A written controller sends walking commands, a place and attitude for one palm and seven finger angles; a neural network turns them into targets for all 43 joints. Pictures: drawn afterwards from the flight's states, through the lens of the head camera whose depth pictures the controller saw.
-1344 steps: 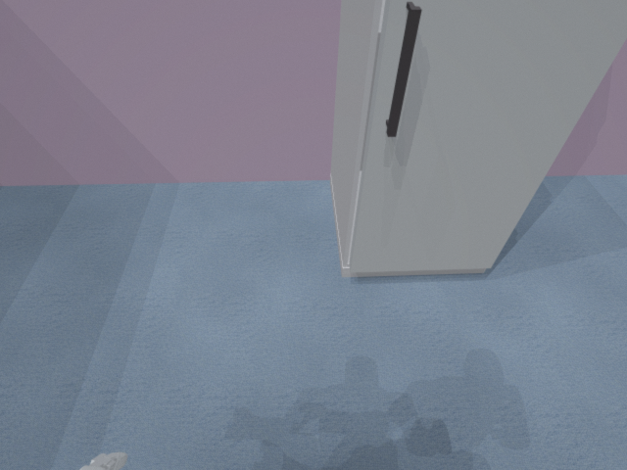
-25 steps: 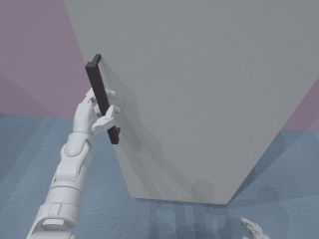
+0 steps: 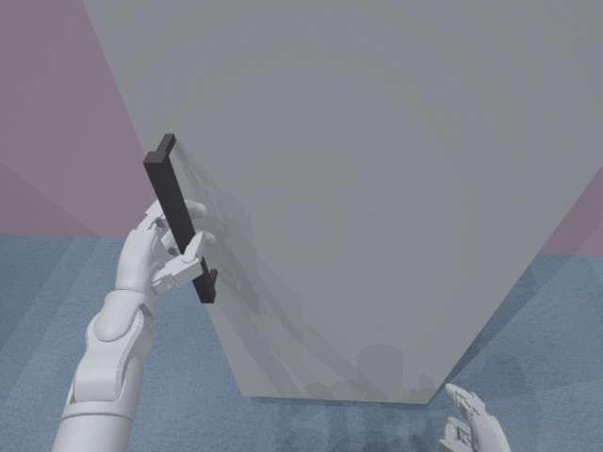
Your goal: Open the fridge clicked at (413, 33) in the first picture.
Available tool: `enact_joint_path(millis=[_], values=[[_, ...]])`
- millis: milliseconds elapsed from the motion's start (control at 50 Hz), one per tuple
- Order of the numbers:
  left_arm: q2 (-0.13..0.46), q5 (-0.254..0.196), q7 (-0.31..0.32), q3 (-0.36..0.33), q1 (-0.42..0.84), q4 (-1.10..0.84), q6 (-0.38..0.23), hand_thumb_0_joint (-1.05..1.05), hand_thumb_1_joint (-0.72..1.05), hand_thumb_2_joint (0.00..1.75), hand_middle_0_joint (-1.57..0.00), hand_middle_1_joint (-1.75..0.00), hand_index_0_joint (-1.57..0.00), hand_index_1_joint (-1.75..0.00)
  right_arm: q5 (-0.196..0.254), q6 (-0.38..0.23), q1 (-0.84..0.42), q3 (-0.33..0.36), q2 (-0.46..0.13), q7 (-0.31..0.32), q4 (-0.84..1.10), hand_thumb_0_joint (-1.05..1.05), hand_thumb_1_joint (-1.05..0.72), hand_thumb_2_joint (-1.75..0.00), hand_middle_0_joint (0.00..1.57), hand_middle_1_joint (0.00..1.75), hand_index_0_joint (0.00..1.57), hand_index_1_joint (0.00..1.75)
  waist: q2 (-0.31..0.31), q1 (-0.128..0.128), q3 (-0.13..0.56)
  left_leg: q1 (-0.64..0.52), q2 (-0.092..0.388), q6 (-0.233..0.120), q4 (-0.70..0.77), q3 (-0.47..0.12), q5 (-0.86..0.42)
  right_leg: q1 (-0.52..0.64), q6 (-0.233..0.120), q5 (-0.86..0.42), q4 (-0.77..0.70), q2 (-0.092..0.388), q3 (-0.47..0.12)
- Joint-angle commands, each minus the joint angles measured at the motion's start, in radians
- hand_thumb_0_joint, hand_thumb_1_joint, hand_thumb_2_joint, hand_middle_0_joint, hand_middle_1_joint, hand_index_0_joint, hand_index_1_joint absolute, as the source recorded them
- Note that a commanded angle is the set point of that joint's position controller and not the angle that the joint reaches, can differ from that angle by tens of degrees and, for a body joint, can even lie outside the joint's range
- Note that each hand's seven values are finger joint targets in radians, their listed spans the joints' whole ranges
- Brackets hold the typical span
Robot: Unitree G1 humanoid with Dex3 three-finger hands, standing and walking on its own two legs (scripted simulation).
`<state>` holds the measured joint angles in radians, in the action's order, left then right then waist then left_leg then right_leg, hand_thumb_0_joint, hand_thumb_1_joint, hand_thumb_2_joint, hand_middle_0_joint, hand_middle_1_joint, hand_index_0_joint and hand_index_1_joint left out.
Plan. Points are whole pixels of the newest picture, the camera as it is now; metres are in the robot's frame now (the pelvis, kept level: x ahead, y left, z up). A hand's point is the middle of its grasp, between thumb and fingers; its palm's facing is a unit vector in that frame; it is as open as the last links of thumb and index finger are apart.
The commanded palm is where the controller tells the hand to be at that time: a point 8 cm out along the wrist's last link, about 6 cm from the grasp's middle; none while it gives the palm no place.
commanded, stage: pull the door a little, standing still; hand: left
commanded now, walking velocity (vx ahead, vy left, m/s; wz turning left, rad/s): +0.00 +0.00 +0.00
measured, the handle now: (191, 231) +0.38 +0.17 +0.10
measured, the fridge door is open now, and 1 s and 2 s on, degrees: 1 28 58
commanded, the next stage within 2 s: walk backward, drawing the door open in 0.14 s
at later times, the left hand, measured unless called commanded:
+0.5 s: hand (191, 345) +0.22 +0.13 +0.11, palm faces +0.02 -0.98 -0.20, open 5.8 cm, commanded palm +0.18 +0.18 +0.11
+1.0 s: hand out of the picture +0.10 +0.08 +0.11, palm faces +0.09 -0.99 -0.14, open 6.1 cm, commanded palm +0.06 +0.13 +0.11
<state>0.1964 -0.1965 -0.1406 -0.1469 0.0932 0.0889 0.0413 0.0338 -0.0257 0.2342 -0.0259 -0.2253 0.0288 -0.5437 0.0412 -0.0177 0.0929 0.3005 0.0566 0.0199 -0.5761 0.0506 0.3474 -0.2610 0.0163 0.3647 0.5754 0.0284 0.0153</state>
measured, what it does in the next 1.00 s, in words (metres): walks backwards: left foot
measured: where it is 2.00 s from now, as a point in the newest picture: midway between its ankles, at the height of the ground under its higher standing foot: outside the picture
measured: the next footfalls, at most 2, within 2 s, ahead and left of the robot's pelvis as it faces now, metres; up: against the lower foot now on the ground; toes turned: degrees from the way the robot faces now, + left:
left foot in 0.90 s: -0.06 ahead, +0.06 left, +0.00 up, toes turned +9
right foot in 1.26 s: -0.09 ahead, -0.28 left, +0.00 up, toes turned +24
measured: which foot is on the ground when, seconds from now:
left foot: down 0.00-0.64, up 0.66-0.88, down 0.90-1.00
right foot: down 0.00-0.88, up 0.90-1.00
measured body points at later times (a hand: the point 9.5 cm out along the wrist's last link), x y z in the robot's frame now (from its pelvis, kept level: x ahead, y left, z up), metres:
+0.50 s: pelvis +0.00 +0.00 +0.02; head +0.00 -0.02 +0.47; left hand +0.21 +0.18 +0.12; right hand +0.19 -0.22 -0.06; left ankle -0.04 +0.13 -0.72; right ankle -0.05 -0.12 -0.71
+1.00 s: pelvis -0.12 -0.06 +0.01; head -0.11 -0.04 +0.46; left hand +0.09 +0.13 +0.12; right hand +0.05 -0.26 -0.08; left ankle -0.10 +0.06 -0.73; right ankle -0.08 -0.16 -0.66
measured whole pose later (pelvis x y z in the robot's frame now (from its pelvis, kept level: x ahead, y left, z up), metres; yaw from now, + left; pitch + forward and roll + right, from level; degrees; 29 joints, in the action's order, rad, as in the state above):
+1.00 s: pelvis -0.12 -0.06 +0.01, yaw +12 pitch -1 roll -2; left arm 0.19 0.03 0.09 0.15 -0.31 -0.34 -0.07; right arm -0.06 -0.04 0.24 -0.02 -0.15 0.08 -0.61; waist 0.00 -0.09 -0.04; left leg 0.30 0.00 -0.02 -0.51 -0.05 0.20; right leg -0.51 0.02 0.37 1.03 -0.06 0.01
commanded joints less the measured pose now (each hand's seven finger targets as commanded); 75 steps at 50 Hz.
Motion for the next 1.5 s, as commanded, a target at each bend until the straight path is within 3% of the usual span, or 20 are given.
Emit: enact_joint_path(millis=[0,200,240,280,340,460,540,620,660,720,820,840,860,880,900,1020,1180,1280,1340,1480], values=[[0.135,-0.037,-0.048,-0.057,-0.062,-0.364,-0.088,0.00,0.90,0.90,-0.45,-1.40,-0.45,-1.40,-0.002,-0.040,-0.086,0.046,-0.109,0.005,0.179,0.00,-0.90,-0.90,0.20,0.30,0.20,0.30,-0.061,0.078,0.256,-0.154,-0.034,-0.044,0.003,0.008,-0.675,0.179,-0.020,-0.781,0.001,-0.031,0.054],[0.077,-0.043,-0.032,-0.003,-0.546,-0.735,-0.062,0.00,0.90,0.90,-0.45,-1.40,-0.45,-1.40,-0.003,-0.049,-0.107,0.044,-0.094,-0.010,0.241,0.00,-0.90,-0.90,0.20,0.30,0.20,0.30,-0.020,0.077,0.123,-0.133,-0.024,-0.040,0.027,0.004,-0.598,0.121,-0.019,-0.672,-0.022,-0.037,0.075],[0.274,0.112,0.097,-0.074,-0.128,-0.807,-0.131,0.00,0.90,0.90,-0.45,-1.40,-0.45,-1.40,-0.015,-0.032,-0.092,0.029,-0.103,0.029,0.203,0.00,-0.90,-0.90,0.20,0.30,0.20,0.30,-0.024,0.009,0.041,-0.154,-0.026,-0.059,0.009,0.035,-0.528,0.049,0.001,-0.732,-0.125,0.010,-0.022],[0.092,0.126,0.154,0.037,-0.434,-0.630,-0.126,0.00,0.90,0.90,-0.45,-1.40,-0.45,-1.40,-0.038,-0.017,-0.080,0.038,-0.099,0.050,0.184,0.00,-0.90,-0.90,0.20,0.30,0.20,0.30,-0.104,0.006,0.072,-0.169,-0.037,-0.054,-0.029,0.030,-0.606,0.081,0.006,-0.934,-0.111,0.049,0.006],[0.107,0.151,0.173,0.069,-0.485,-0.692,-0.143,0.00,0.90,0.90,-0.45,-1.40,-0.45,-1.40,-0.041,0.029,-0.073,0.032,-0.109,0.054,0.210,0.00,-0.90,-0.90,0.20,0.30,0.20,0.30,-0.011,-0.010,0.167,-0.282,-0.028,-0.062,-0.014,0.019,-0.986,0.109,0.031,-1.056,0.028,0.009,0.075],[0.048,0.161,0.218,0.141,-0.494,-0.705,-0.137,0.00,0.90,0.90,-0.45,-1.40,-0.45,-1.40,-0.069,0.025,-0.130,0.023,-0.091,0.038,0.222,0.00,-0.90,-0.90,0.20,0.30,0.20,0.30,0.128,0.009,0.058,-0.329,0.113,-0.097,0.169,-0.131,-1.103,-0.078,0.004,-0.093,0.038,-0.050,0.052],[0.058,0.166,0.239,0.133,-0.545,-0.686,-0.136,0.00,0.90,0.90,-0.45,-1.40,-0.45,-1.40,-0.071,0.023,-0.140,0.015,-0.082,0.035,0.229,0.00,-0.90,-0.90,0.20,0.30,0.20,0.30,0.065,0.014,0.035,-0.239,0.091,-0.081,0.160,-0.095,-0.890,0.010,0.008,-0.304,-0.107,-0.030,0.038],[0.103,0.179,0.235,0.074,-0.516,-0.668,-0.162,0.00,0.90,0.90,-0.45,-1.40,-0.45,-1.40,-0.061,0.044,-0.154,0.016,-0.039,0.041,0.229,0.00,-0.90,-0.90,0.20,0.30,0.20,0.30,-0.275,0.022,0.093,0.068,-0.090,-0.033,-0.132,-0.008,-0.067,0.242,0.022,-1.223,-0.162,0.160,-0.052],[0.065,0.183,0.224,0.084,-0.508,-0.598,-0.171,0.00,0.90,0.90,-0.45,-1.40,-0.45,-1.40,-0.048,0.024,-0.164,0.028,-0.027,0.057,0.219,0.00,-0.90,-0.90,0.20,0.30,0.20,0.30,-0.379,0.052,0.117,0.122,-0.113,-0.051,-0.325,-0.063,0.103,0.200,0.005,-0.977,-0.177,0.190,-0.028],[0.034,0.199,0.219,0.122,-0.455,-0.600,-0.180,0.00,0.90,0.90,-0.45,-1.40,-0.45,-1.40,-0.061,0.006,-0.150,0.029,-0.022,0.063,0.173,0.00,-0.90,-0.90,0.20,0.30,0.20,0.30,-0.207,0.027,0.100,0.117,-0.061,-0.024,-0.392,-0.042,0.073,0.097,-0.146,-0.633,-0.198,0.223,0.002],[0.021,0.194,0.226,0.178,-0.360,-0.699,-0.204,0.00,0.90,0.90,-0.45,-1.40,-0.45,-1.40,-0.071,-0.032,-0.133,0.027,-0.039,0.079,0.140,0.00,-0.90,-0.90,0.20,0.30,0.20,0.30,-0.107,-0.009,0.034,-0.073,-0.023,-0.016,-0.041,0.004,-0.044,-0.081,-0.119,-0.206,-0.202,0.145,0.109],[0.013,0.191,0.225,0.211,-0.330,-0.729,-0.207,0.00,0.90,0.90,-0.45,-1.40,-0.45,-1.40,-0.071,-0.048,-0.093,0.033,-0.057,0.082,0.132,0.00,-0.90,-0.90,0.20,0.30,0.20,0.30,0.002,-0.045,0.026,-0.180,0.009,-0.026,0.178,-0.073,-0.153,-0.159,-0.083,-0.142,-0.028,0.091,0.112],[0.013,0.194,0.225,0.232,-0.322,-0.761,-0.219,0.00,0.90,0.90,-0.45,-1.40,-0.45,-1.40,-0.078,-0.067,-0.096,0.050,-0.100,0.079,0.154,0.00,-0.90,-0.90,0.20,0.30,0.20,0.30,0.239,-0.044,-0.005,-0.239,0.259,-0.090,0.384,-0.500,-0.204,-0.365,-0.010,0.108,0.237,-0.039,0.094],[0.028,0.232,0.235,0.249,-0.321,-0.752,-0.226,0.00,0.90,0.90,-0.45,-1.40,-0.45,-1.40,-0.094,-0.077,-0.107,0.045,-0.092,0.064,0.145,0.00,-0.90,-0.90,0.20,0.30,0.20,0.30,0.244,-0.004,0.012,-0.149,0.424,-0.169,0.481,-0.806,-0.134,-0.348,0.013,0.141,0.487,-0.046,-0.067],[0.058,0.253,0.248,0.230,-0.319,-0.726,-0.229,0.00,0.90,0.90,-0.45,-1.40,-0.45,-1.40,-0.096,-0.062,-0.136,0.050,-0.089,0.059,0.137,0.00,-0.90,-0.90,0.20,0.30,0.20,0.30,0.159,-0.006,0.002,-0.061,0.468,-0.230,0.501,-0.855,-0.027,-0.292,0.017,0.089,0.577,-0.020,-0.134],[-0.019,0.245,0.241,0.270,-0.294,-0.716,-0.203,0.00,0.90,0.90,-0.45,-1.40,-0.45,-1.40,-0.079,-0.115,-0.155,0.069,-0.076,0.042,0.055,0.00,-0.90,-0.90,0.20,0.30,0.20,0.30,0.065,0.015,0.007,-0.111,0.193,-0.109,0.375,-0.402,-0.147,-0.209,0.029,-0.046,0.359,-0.060,-0.068],[0.038,0.218,0.248,0.210,-0.290,-0.782,-0.237,0.00,0.90,0.90,-0.45,-1.40,-0.45,-1.40,-0.069,-0.160,-0.153,0.073,-0.045,0.041,0.031,0.00,-0.90,-0.90,0.20,0.30,0.20,0.30,0.283,-0.017,0.089,-0.099,0.067,-0.078,0.331,-0.378,-0.098,0.069,0.029,-0.008,-0.178,-0.121,0.019],[0.146,0.197,0.239,0.076,-0.255,-0.798,-0.243,0.00,0.90,0.90,-0.45,-1.40,-0.45,-1.40,-0.043,-0.134,-0.158,0.084,0.001,0.042,0.029,0.00,-0.90,-0.90,0.20,0.30,0.20,0.30,-0.254,-0.009,0.156,-0.088,-0.130,0.014,-0.141,-0.021,-0.013,0.009,-0.057,-0.269,-0.326,0.095,0.019],[0.089,0.218,0.212,0.101,-0.230,-0.716,-0.204,0.00,0.90,0.90,-0.45,-1.40,-0.45,-1.40,-0.054,-0.145,-0.206,0.079,0.003,0.076,0.034,0.00,-0.90,-0.90,0.20,0.30,0.20,0.30,-0.270,0.032,0.036,0.215,-0.077,0.003,-0.618,-0.053,0.208,0.041,-0.184,-0.575,-0.238,0.228,-0.046],[0.045,0.205,0.187,0.134,-0.229,-0.751,-0.255,0.00,0.90,0.90,-0.45,-1.40,-0.45,-1.40,-0.083,-0.176,-0.081,0.048,0.000,0.108,0.058,0.00,-0.90,-0.90,0.20,0.30,0.20,0.30,-0.122,-0.016,0.093,-0.011,-0.039,-0.022,0.096,0.078,-0.004,0.202,-0.121,-0.913,0.034,0.138,0.065]])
